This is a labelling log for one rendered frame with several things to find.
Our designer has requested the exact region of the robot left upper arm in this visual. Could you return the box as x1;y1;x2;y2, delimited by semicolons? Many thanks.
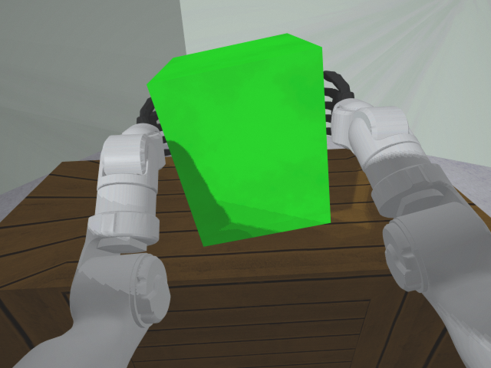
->
12;253;170;368

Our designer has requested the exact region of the left robot forearm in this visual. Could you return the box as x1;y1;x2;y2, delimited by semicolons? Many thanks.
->
70;123;166;318

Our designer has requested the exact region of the carton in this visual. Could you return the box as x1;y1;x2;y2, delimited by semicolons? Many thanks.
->
147;33;331;247

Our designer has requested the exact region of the robot left hand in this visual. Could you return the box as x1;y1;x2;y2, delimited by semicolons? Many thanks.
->
137;97;171;156

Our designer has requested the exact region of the pedestal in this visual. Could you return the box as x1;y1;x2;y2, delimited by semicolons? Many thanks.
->
0;149;491;368

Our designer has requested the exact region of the robot right upper arm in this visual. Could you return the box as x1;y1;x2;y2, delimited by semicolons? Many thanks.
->
383;202;491;368

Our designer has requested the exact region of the robot right hand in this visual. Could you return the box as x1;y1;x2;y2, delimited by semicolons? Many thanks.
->
323;71;354;136

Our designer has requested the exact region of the right robot forearm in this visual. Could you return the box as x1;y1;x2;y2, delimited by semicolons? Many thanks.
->
331;98;491;240

